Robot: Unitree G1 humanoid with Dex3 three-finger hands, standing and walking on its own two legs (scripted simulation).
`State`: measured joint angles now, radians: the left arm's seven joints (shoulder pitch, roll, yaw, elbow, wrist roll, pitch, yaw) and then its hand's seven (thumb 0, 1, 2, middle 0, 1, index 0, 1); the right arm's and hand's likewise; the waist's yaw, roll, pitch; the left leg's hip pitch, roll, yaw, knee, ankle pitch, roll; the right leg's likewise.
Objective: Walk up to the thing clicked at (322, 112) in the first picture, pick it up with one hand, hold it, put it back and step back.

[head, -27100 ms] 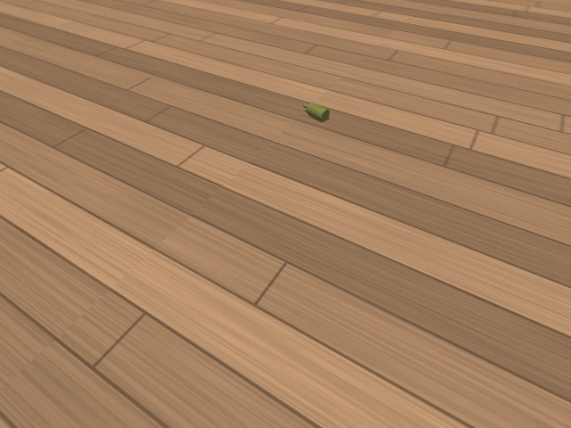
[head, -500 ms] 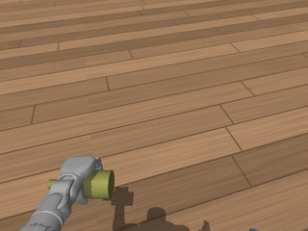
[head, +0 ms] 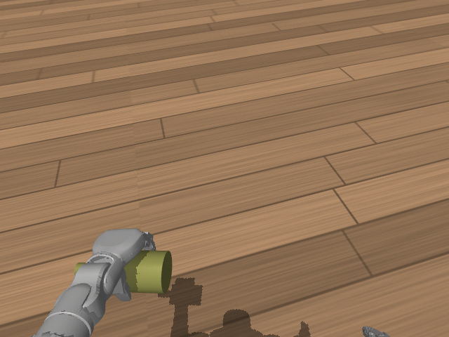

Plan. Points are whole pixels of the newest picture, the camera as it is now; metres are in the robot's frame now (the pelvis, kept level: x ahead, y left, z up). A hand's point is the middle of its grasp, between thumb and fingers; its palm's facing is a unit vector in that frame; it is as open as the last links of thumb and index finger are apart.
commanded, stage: hold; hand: left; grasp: from above
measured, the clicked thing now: (122, 270) +0.30 +0.24 -0.08
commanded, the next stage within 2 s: crouch in 1.04 s
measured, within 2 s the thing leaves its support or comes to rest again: neither
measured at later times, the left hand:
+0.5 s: hand (123, 268) +0.28 +0.22 -0.03, palm faces -0.46 -0.05 -0.89, open 10.5 cm
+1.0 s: hand (124, 267) +0.29 +0.22 -0.03, palm faces -0.47 -0.04 -0.88, open 10.5 cm
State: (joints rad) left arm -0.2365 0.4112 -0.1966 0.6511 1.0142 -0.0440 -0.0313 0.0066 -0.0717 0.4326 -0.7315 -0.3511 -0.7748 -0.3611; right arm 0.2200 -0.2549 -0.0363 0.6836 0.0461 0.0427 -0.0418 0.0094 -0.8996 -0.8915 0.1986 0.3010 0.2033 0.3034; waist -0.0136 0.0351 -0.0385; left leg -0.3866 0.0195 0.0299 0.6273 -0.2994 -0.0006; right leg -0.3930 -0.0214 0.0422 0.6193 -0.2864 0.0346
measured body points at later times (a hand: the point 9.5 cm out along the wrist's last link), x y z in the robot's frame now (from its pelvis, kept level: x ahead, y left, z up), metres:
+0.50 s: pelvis -0.01 +0.00 +0.01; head +0.00 -0.02 +0.46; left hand +0.30 +0.22 +0.02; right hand +0.14 -0.26 -0.10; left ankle +0.01 +0.12 -0.73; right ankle +0.02 -0.14 -0.73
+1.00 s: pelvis +0.00 -0.01 +0.01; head +0.01 -0.02 +0.46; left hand +0.31 +0.22 +0.02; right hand +0.15 -0.26 -0.10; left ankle +0.01 +0.12 -0.73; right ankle +0.02 -0.14 -0.73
